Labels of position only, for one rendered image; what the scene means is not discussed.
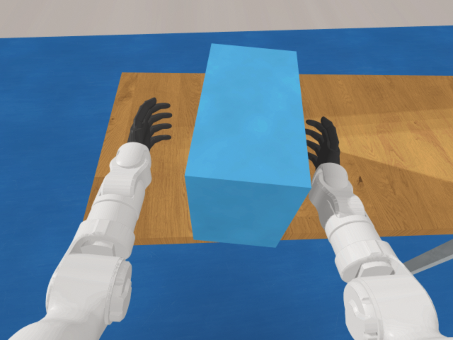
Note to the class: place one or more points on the table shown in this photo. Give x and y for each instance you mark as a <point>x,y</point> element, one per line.
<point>395,137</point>

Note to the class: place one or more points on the left robot forearm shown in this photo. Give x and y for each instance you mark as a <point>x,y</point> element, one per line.
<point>109,228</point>

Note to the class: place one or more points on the right robot forearm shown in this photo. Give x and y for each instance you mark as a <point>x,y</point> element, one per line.
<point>359,250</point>

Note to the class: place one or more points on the robot right hand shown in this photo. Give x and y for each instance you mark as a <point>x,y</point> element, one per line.
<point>327,151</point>

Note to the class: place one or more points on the robot left hand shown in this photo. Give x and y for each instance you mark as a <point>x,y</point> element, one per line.
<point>142,128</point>

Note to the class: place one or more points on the carton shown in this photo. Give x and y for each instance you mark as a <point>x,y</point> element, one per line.
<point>248,168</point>

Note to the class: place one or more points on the robot right upper arm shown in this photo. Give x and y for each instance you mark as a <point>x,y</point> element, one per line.
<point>390,307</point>

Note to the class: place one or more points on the robot left upper arm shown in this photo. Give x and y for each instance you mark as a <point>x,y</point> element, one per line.
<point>89,292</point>

